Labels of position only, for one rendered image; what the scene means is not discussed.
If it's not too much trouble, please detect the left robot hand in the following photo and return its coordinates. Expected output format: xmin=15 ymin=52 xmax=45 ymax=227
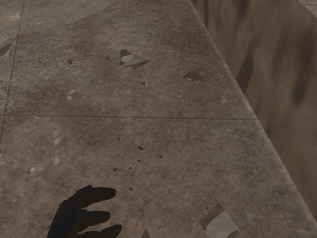
xmin=47 ymin=184 xmax=123 ymax=238

